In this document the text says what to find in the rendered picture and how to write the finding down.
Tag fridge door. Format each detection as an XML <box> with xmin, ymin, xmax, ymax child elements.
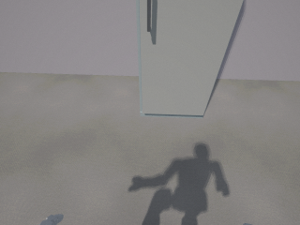
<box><xmin>139</xmin><ymin>0</ymin><xmax>244</xmax><ymax>115</ymax></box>

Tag left robot hand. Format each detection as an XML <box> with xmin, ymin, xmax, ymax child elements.
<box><xmin>38</xmin><ymin>214</ymin><xmax>64</xmax><ymax>225</ymax></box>

